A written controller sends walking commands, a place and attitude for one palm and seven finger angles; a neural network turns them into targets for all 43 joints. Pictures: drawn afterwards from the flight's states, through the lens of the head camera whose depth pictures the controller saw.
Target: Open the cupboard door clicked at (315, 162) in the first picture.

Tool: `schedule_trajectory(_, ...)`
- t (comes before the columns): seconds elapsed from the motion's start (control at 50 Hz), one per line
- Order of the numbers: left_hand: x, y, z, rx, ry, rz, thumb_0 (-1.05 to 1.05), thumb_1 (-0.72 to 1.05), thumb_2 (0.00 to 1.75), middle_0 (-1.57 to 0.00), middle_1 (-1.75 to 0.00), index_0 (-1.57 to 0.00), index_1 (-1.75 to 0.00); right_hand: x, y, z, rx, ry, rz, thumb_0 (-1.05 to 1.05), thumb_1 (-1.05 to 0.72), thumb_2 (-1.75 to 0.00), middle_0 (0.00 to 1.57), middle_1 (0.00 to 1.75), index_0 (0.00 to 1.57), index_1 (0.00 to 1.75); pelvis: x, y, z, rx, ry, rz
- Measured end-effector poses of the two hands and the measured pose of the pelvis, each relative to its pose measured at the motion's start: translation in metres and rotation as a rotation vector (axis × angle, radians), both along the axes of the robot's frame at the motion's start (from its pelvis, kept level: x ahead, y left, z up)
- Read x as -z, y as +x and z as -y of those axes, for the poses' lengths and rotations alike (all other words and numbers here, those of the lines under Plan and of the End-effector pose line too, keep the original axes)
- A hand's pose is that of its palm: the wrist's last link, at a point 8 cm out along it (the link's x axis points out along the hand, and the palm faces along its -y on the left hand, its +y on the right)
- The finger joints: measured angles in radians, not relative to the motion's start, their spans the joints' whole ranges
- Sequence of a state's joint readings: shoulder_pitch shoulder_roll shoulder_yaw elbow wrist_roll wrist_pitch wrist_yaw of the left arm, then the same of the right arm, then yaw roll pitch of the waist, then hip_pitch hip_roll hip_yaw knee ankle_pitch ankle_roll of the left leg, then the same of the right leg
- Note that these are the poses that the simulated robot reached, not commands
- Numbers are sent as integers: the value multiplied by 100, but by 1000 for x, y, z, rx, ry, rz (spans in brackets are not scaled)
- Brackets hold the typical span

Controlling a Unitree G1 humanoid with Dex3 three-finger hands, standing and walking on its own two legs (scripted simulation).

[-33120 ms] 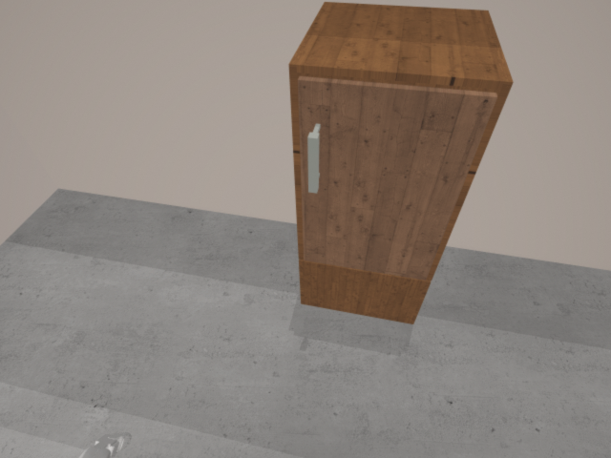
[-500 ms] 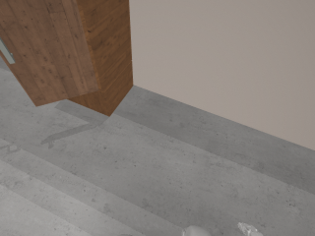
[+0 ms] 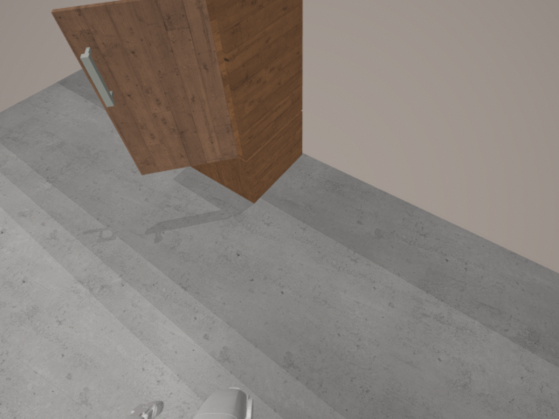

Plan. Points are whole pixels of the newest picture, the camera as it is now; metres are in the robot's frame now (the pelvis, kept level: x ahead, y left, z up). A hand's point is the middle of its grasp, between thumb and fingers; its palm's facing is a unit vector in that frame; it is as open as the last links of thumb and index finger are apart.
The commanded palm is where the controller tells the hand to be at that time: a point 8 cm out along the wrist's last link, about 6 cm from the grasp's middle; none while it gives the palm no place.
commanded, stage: turn to face it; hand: left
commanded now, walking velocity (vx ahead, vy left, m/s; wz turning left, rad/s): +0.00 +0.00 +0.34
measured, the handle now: (99, 77) +0.96 +0.53 -0.04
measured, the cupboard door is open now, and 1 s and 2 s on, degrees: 48 48 48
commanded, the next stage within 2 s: take the last steps up to it in 0.16 s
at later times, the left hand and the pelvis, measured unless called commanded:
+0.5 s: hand out of the picture +0.00 +0.24 -0.17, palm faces +0.22 -0.95 -0.21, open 7.4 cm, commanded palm none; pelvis +0.01 +0.04 +0.00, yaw +9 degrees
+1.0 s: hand out of the picture +0.05 +0.16 -0.16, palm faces +0.30 -0.93 -0.20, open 7.3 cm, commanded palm none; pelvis +0.13 +0.01 +0.01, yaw +14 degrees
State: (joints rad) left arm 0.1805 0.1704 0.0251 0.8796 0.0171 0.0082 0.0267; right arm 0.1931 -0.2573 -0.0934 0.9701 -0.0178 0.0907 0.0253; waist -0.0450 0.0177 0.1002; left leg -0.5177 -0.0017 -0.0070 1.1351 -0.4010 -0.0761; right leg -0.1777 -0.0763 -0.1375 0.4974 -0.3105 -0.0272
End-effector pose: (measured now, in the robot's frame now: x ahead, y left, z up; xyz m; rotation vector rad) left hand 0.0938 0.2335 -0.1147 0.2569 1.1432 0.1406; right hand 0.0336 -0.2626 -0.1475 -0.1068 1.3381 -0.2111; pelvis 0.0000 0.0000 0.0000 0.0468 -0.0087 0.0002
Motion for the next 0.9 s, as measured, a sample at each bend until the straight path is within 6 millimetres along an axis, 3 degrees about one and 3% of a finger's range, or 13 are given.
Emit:
schedule_trajectory(0.12, 12, -56, -11, -128, -20, -70, 0, 91, 90, -20, -30, -20, -30, -7, 54, -9, -131, -21, 51, 1, -91, -89, 20, 30, 19, 30, 2, 0, -2, -66, -1, 5)
schedule_trajectory(0.24, 39, -118, -39, -242, -45, -187, 0, 91, 90, -20, -30, -20, -30, -15, 116, -46, -258, -54, 182, 1, -91, -89, 20, 30, 19, 30, 15, 1, -22, -114, -37, -1)
schedule_trajectory(0.32, 48, -138, -54, -297, -54, -247, 1, 91, 90, -20, -30, -20, -30, -24, 131, -71, -323, -67, 230, 1, -91, -89, 20, 30, 20, 30, 15, -1, -31, -136, -34, 5)
schedule_trajectory(0.4, 39, -133, -58, -307, -71, -223, 1, 91, 90, -19, -30, -19, -30, -29, 122, -86, -342, -55, 221, 1, -90, -89, 20, 30, 20, 30, 6, -1, -37, -153, -52, 5)
schedule_trajectory(0.48, 27, -115, -57, -295, -79, -164, 1, 91, 90, -19, -30, -19, -30, -25, 100, -91, -325, -19, 177, 1, -90, -89, 20, 30, 20, 30, -1, 4, -38, -162, -54, 1)
schedule_trajectory(0.62, 15, -63, -43, -235, -65, -88, 1, 91, 90, -19, -30, -19, -30, -9, 51, -59, -238, -7, 39, 0, -92, -89, 21, 30, 20, 30, -1, 23, -28, -168, -28, -6)
schedule_trajectory(0.72, 16, -23, -24, -217, -36, -8, 0, 91, 90, -19, -30, -19, -30, 15, 23, -33, -199, 19, -109, 1, -92, -89, 20, 30, 20, 30, 12, 46, -9, -182, -7, 3)
schedule_trajectory(0.8, 10, -23, -7, -268, -40, -23, 0, 91, 90, -20, -30, -20, -30, 12, 37, -25, -214, 34, -170, 1, -91, -89, 20, 30, 20, 30, 5, 67, -4, -205, -9, 14)
schedule_trajectory(0.9, 6, -43, 7, -325, -58, -146, 0, 93, 90, -20, -30, -20, -30, 0, 89, -32, -230, 46, -119, 1, -91, -89, 20, 30, 19, 30, -7, 97, -3, -222, -6, 2)
